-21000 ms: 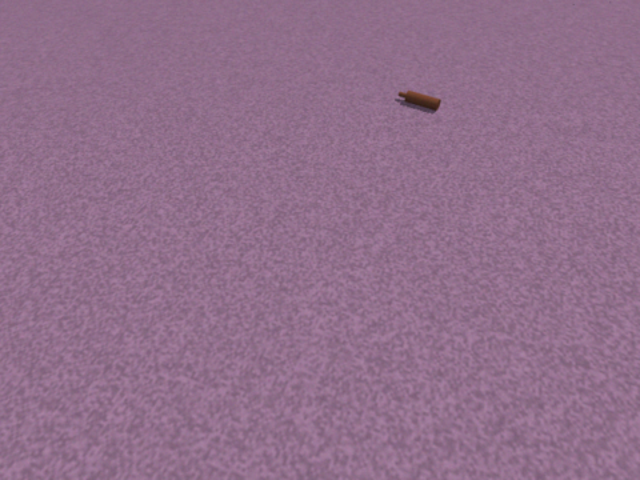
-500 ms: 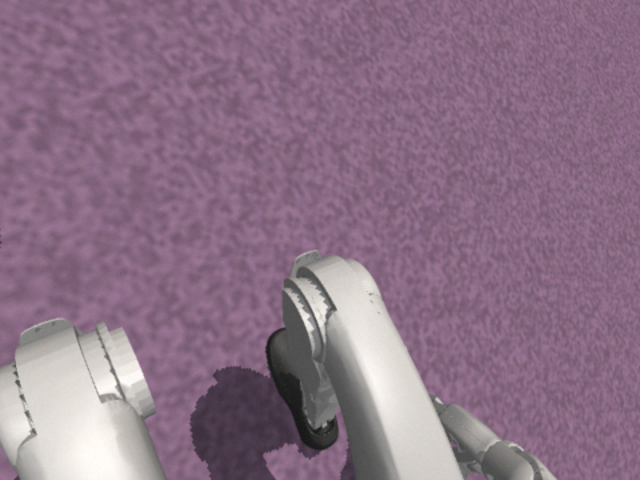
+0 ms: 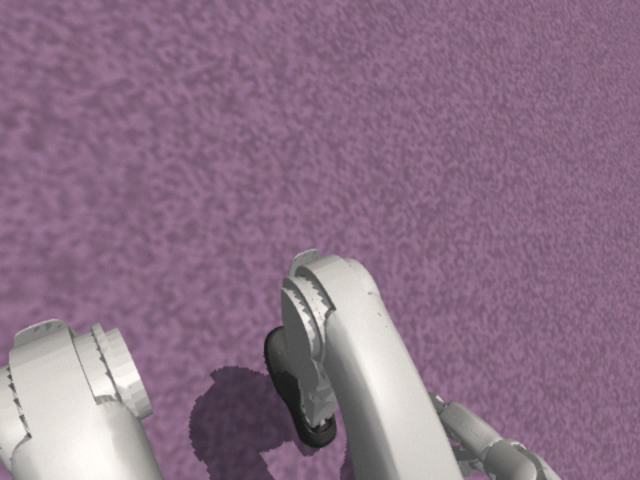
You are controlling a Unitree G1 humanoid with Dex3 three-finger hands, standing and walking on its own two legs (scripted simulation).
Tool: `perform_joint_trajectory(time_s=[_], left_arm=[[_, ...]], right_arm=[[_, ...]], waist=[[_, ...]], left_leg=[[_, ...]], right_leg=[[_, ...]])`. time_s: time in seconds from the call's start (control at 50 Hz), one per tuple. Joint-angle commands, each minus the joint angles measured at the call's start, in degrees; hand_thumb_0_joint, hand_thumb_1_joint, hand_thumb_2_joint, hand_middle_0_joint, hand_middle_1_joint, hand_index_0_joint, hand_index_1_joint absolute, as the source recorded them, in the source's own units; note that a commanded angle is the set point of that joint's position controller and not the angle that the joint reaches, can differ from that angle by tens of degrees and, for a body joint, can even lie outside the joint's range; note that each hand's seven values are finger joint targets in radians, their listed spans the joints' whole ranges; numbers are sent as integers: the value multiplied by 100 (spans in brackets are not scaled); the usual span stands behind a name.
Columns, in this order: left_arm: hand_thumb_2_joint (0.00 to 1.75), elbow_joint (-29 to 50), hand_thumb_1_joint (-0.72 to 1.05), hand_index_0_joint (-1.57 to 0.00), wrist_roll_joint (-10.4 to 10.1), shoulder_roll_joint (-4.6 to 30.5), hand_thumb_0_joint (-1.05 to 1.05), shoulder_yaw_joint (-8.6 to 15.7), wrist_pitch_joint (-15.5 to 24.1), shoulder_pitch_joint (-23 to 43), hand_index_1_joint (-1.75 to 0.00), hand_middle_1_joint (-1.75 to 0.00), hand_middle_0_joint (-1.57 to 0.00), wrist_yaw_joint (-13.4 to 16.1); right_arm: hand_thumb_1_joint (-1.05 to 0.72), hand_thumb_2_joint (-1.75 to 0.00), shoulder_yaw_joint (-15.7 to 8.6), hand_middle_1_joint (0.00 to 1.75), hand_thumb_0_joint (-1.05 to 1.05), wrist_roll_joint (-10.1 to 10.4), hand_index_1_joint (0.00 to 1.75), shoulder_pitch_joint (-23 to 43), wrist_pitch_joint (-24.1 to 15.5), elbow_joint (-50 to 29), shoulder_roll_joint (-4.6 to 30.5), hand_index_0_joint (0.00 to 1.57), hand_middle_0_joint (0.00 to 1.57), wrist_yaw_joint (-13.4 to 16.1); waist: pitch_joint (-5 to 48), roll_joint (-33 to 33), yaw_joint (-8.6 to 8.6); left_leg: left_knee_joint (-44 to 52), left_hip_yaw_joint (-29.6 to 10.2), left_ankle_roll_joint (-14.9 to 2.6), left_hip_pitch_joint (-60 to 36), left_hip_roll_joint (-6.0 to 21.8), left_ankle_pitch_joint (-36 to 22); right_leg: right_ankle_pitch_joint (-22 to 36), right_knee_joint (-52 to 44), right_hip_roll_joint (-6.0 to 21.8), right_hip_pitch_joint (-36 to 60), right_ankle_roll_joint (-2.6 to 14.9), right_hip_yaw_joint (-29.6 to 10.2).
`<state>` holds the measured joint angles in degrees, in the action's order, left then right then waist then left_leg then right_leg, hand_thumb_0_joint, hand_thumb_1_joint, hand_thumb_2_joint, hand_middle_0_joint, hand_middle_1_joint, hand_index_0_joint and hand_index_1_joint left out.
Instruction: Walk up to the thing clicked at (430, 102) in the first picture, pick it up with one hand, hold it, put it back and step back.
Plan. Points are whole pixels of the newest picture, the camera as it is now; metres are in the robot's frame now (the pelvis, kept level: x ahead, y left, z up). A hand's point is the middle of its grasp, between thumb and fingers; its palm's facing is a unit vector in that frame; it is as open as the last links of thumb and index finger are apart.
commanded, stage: close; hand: left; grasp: from above
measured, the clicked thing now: out of the picture +0.42 +0.39 -0.26
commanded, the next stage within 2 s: settle in 1.24 s
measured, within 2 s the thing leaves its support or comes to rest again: leaves its support in 1.58 s
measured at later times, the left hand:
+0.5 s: hand out of the picture +0.40 +0.36 -0.25, palm faces -0.43 -0.19 -0.88, open 11.3 cm
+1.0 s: hand out of the picture +0.41 +0.36 -0.25, palm faces -0.43 -0.19 -0.88, open 9.3 cm
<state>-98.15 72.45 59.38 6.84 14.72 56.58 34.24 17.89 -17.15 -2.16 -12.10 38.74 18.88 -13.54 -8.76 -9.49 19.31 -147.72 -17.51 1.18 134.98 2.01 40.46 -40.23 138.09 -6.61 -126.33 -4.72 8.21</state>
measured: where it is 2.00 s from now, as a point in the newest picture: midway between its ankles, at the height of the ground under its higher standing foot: (229, 446)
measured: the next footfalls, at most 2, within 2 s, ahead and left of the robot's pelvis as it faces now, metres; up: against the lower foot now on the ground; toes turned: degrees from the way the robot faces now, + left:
none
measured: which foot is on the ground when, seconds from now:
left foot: down 0.00-1.00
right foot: down 0.00-1.00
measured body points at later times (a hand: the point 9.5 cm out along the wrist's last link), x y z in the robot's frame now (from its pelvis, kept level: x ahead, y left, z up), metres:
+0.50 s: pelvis +0.00 +0.00 +0.00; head +0.26 +0.15 +0.34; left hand +0.42 +0.37 -0.20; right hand +0.10 -0.25 -0.06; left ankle +0.06 +0.13 -0.26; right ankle +0.11 -0.13 -0.26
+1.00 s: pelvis +0.00 +0.00 +0.00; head +0.26 +0.15 +0.34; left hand +0.42 +0.37 -0.20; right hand +0.10 -0.25 -0.06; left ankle +0.06 +0.13 -0.26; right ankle +0.11 -0.13 -0.26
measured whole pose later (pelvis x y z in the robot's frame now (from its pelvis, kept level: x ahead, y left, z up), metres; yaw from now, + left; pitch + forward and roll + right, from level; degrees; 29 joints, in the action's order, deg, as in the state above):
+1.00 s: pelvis +0.00 +0.00 +0.00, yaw +0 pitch +26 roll -14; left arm -97.9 72.9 59.3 8.1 15.8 55.3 35.3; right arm 18.3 -17.6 -1.7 -11.7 38.9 18.8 -13.4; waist -8.7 -9.5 19.1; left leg -147.9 -17.7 1.5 135.2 2.0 40.6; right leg -40.1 138.4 -6.3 -126.7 -4.7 8.4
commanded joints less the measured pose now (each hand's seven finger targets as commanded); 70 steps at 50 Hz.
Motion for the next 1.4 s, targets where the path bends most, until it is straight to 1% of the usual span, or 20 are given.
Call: perform_joint_trajectory(time_s=[0.0, 0.04, 0.16, 0.18, 0.24, 0.26, 0.34, 0.46, 0.5, 0.64, 0.66, 0.72, 0.74, 0.88, 1.06, 1.12, 1.3, 1.32, 1.36, 1.38], left_arm=[[81, 622, -30, -23, -90, 1229, 0, 19, 113, 1240, -91, -94, -21, 169], [78, 632, -26, -25, -71, 1418, 0, 209, 143, 1167, -90, -92, -23, 239], [75, 758, -20, -30, -23, 1400, 0, 239, 128, 1148, -86, -88, -28, 317], [74, 553, -19, -31, 26, 1122, 0, -23, 94, 1174, -85, -87, -28, 278], [72, 688, -15, -34, -52, 1444, 0, 275, 88, 1224, -82, -84, -32, 338], [72, 739, -14, -35, -15, 1183, 0, 20, 103, 1290, -82, -85, -32, 312], [68, 555, -7, -39, -51, 1348, 0, 183, 75, 1205, -81, -85, -36, 315], [62, 444, 1, -46, -13, 1261, 0, 84, 68, 1070, -76, -80, -42, 263], [64, 640, 5, -49, -55, 1450, 0, 243, 111, 1159, -76, -80, -45, 299], [58, 684, 14, -56, -54, 1218, 0, 54, 80, 1185, -71, -76, -51, 256], [57, 793, 14, -56, -101, 1403, 0, 247, 81, 1135, -70, -75, -52, 290], [57, 650, 20, -60, -60, 1401, 0, 276, 75, 1041, -70, -75, -56, 285], [53, 608, 23, -63, -52, 1192, 0, 75, 75, 1092, -67, -72, -58, 249], [55, 675, 33, -70, -51, 1444, 0, 313, 144, 1020, -67, -72, -66, 292], [55, 587, 47, -82, -30, 1298, 0, 137, 131, 1078, -64, -68, -78, 271], [59, 719, 52, -85, -63, 1567, 0, 397, 147, 1047, -65, -69, -82, 325], [57, 611, 60, -92, -35, 1221, 0, 52, 89, 1155, -62, -65, -89, 238], [59, 451, 60, -92, -86, 1369, 0, 244, 83, 1053, -63, -67, -89, 279], [63, 1054, 53, -93, -65, 1287, 0, 85, 104, 1374, -64, -67, -90, 227], [63, 856, 54, -94, -93, 1506, 0, 281, 67, 1163, -66, -69, -91, 242]], right_arm=[[-89, -90, -592, 30, 0, 70, 30, -866, 13, -16, 1896, 20, 20, 74], [-89, -90, -565, 30, 0, 73, 30, -883, 47, -21, 1888, 20, 20, 94], [-89, -90, -597, 30, 0, 58, 30, -827, 42, -13, 1900, 20, 20, 83], [-89, -90, -569, 30, 0, 50, 30, -758, 14, -37, 1830, 20, 20, 62], [-89, -90, -589, 30, 0, 70, 30, -911, 20, 9, 1894, 20, 20, 83], [-89, -90, -554, 30, 0, 47, 30, -810, 17, -55, 1832, 20, 20, 75], [-89, -90, -584, 30, 0, 38, 30, -922, 36, 16, 1903, 20, 20, 103], [-89, -90, -548, 30, 0, 35, 30, -852, 25, -1, 1863, 20, 20, 90], [-89, -90, -562, 30, 0, 52, 30, -814, 19, -36, 1885, 20, 20, 115], [-89, -90, -575, 30, 0, 37, 30, -823, -17, 0, 1852, 20, 20, 67], [-89, -90, -590, 30, 0, 43, 30, -882, 11, 28, 1934, 20, 20, 78], [-89, -90, -587, 30, 0, 31, 30, -879, 37, 32, 1903, 20, 20, 97], [-89, -90, -572, 30, 0, 23, 30, -833, 19, -16, 1861, 20, 20, 73], [-89, -90, -533, 30, 0, 5, 30, -844, 60, 22, 1871, 20, 20, 97], [-89, -90, -564, 30, 0, -21, 30, -823, 32, -12, 1906, 20, 20, 92], [-89, -90, -541, 30, 0, -6, 30, -878, 73, 25, 1908, 20, 20, 128], [-89, -90, -589, 30, 0, 3, 30, -882, 40, 29, 1896, 20, 20, 97], [-89, -90, -571, 30, 0, 4, 30, -868, 59, 70, 1875, 20, 20, 125], [-91, -90, -587, 30, 0, 23, 30, -880, 39, -1, 1836, 20, 20, 118], [-91, -90, -614, 30, 0, 56, 30, -798, 55, 18, 1903, 20, 20, 131]], waist=[[3495, 3005, 175], [3590, 3096, 116], [3648, 3304, 83], [3428, 3157, 190], [3580, 3110, 116], [3537, 3179, 135], [3544, 3034, 177], [3395, 2973, 198], [3564, 3240, 83], [3478, 3115, 142], [3687, 3203, 89], [3599, 3187, 93], [3461, 3108, 146], [3715, 3096, 65], [3446, 3052, 155], [3734, 3171, 61], [3359, 3007, 195], [3375, 2914, 155], [3635, 3173, 68], [3773, 3241, -26]], left_leg=[[1501, 727, -120, -2811, 198, -1147], [1575, 700, -94, -2928, 195, -1207], [1594, 722, -57, -3045, 201, -1298], [1482, 739, -81, -2891, 209, -1175], [1536, 743, -99, -2896, 194, -1233], [1529, 752, -105, -2848, 195, -1176], [1532, 733, -111, -2790, 191, -1094], [1491, 741, -105, -2789, 184, -1135], [1577, 718, -70, -2955, 195, -1183], [1483, 736, -84, -2891, 202, -1218], [1561, 702, -70, -2999, 196, -1332], [1529, 730, -82, -2908, 196, -1241], [1509, 744, -92, -2806, 194, -1166], [1497, 734, -95, -2893, 193, -1275], [1461, 744, -105, -2816, 188, -1172], [1504, 736, -93, -2911, 187, -1286], [1411, 772, -117, -2676, 188, -1148], [1463, 764, -121, -2643, 193, -1051], [1492, 776, -101, -2871, 180, -1139], [1536, 735, -81, -2944, 183, -1149]], right_leg=[[1572, -1167, -100, 1710, 508, 834], [1606, -1127, -84, 1730, 520, 880], [1645, -1074, -85, 1685, 537, 877], [1602, -1037, -86, 1579, 533, 849], [1633, -1141, -82, 1737, 525, 830], [1596, -1142, -95, 1680, 538, 813], [1521, -1146, -98, 1717, 522, 846], [1564, -1088, -86, 1644, 512, 858], [1557, -1081, -78, 1712, 548, 841], [1618, -1057, -82, 1596, 523, 869], [1675, -1094, -87, 1753, 530, 884], [1628, -1101, -83, 1722, 531, 866], [1571, -1093, -80, 1659, 531, 840], [1667, -1107, -73, 1835, 513, 842], [1589, -1097, -76, 1650, 502, 847], [1673, -1098, -59, 1843, 515, 840], [1579, -1089, -70, 1601, 500, 810], [1494, -1170, -79, 1725, 513, 770], [1546, -1122, -79, 1683, 535, 780], [1502, -1091, -49, 1653, 549, 832]])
